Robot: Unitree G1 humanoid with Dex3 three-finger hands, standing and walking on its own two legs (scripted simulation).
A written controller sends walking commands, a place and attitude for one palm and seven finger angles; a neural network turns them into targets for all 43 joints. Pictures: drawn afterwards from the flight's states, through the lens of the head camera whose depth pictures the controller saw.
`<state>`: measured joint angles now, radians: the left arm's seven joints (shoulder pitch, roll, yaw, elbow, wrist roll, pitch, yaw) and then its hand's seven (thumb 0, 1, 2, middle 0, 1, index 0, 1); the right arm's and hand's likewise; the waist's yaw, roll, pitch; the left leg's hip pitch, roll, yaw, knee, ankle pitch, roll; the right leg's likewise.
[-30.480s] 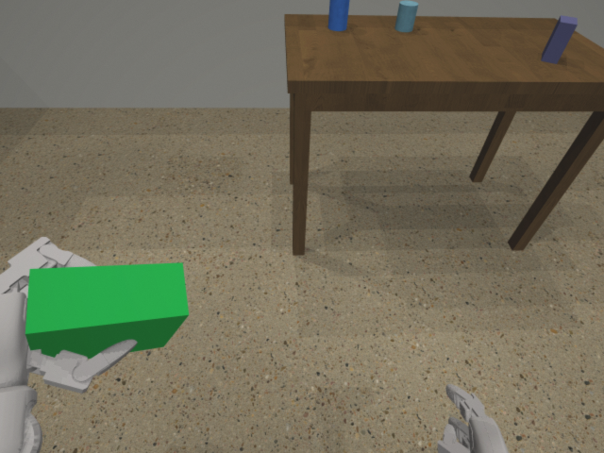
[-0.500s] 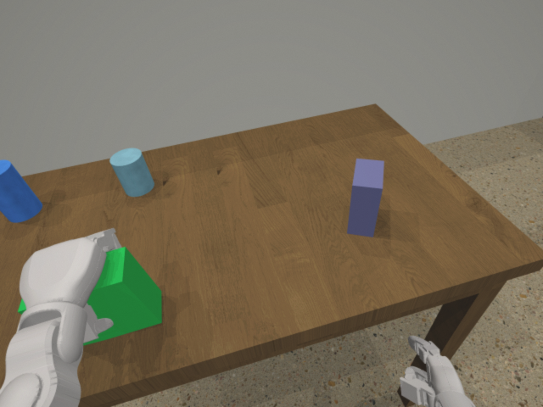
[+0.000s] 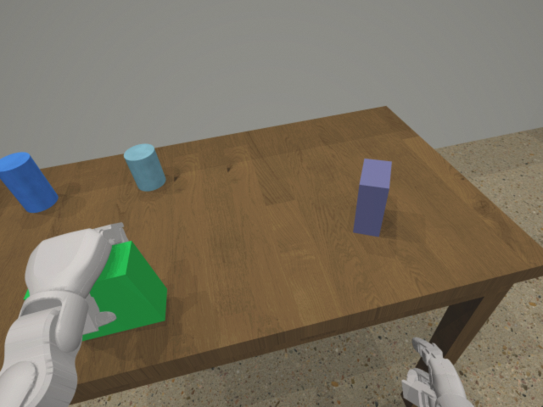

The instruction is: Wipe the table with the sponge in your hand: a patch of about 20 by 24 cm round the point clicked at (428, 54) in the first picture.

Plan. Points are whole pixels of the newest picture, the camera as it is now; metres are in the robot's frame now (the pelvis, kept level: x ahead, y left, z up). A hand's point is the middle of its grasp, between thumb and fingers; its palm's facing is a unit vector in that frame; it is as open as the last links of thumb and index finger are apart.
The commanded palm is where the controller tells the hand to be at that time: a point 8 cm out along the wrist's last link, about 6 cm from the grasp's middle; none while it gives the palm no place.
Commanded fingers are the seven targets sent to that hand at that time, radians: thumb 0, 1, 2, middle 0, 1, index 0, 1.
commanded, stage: lift the sponge slowly off the table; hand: left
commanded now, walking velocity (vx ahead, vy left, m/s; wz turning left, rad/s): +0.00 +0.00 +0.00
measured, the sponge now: (112, 300) +0.21 +0.28 +0.07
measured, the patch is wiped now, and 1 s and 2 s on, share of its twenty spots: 0.95 0.95 0.95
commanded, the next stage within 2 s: bring the sponge back beside the body in 1.30 s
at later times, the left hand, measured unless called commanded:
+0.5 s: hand (82, 256) +0.22 +0.30 +0.16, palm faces +0.12 -0.06 -0.99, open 9.9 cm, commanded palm +0.19 +0.29 +0.23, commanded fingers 0.00 0.10 1.30 -1.20 -1.60 -1.20 -1.60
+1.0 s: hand (81, 227) +0.24 +0.29 +0.20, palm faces +0.24 -0.09 -0.97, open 9.9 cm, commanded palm +0.19 +0.28 +0.27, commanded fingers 0.00 0.10 1.30 -1.20 -1.60 -1.20 -1.60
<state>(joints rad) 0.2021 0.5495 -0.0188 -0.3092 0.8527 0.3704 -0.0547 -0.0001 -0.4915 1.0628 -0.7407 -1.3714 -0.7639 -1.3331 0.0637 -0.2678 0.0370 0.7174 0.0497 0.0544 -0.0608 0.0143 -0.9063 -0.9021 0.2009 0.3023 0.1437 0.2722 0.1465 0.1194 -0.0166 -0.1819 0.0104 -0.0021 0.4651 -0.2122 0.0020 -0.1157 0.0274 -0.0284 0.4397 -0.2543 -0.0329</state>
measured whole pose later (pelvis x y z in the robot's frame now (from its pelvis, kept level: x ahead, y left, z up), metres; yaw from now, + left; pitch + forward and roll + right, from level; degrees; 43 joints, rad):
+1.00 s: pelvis -0.01 +0.00 +0.00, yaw +0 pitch -4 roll +0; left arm -0.03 0.62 0.01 -0.32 0.77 0.49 -0.13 0.00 -0.50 1.06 -0.75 -1.37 -0.77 -1.33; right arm 0.05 -0.28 0.06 0.69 0.08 0.07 -0.08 0.01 -0.91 -0.90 0.20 0.30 0.14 0.27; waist 0.15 0.13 -0.03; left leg -0.20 0.00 0.01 0.45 -0.18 0.01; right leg -0.15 0.02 -0.02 0.45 -0.24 -0.03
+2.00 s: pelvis -0.02 +0.01 +0.00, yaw -1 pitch -5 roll +0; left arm 0.07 0.62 0.05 -0.44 0.74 0.48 -0.13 0.00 -0.50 1.06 -0.75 -1.37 -0.77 -1.33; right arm 0.06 -0.27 0.06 0.67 0.08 0.06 -0.08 0.01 -0.91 -0.90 0.20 0.30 0.14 0.27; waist 0.14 0.13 -0.03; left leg -0.21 0.00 0.01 0.47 -0.18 0.01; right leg -0.16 0.02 -0.01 0.47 -0.23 -0.02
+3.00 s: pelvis -0.03 +0.01 +0.00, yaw -1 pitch -6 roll -1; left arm 0.23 0.64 0.08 -0.51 0.73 0.43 -0.10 0.00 -0.50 1.06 -0.75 -1.37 -0.77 -1.33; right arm 0.07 -0.27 0.05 0.67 0.06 0.03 -0.09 0.02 -0.90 -0.90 0.20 0.30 0.15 0.28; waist 0.16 0.12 -0.02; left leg -0.20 0.01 0.01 0.49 -0.19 0.01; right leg -0.14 0.03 -0.01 0.47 -0.23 -0.02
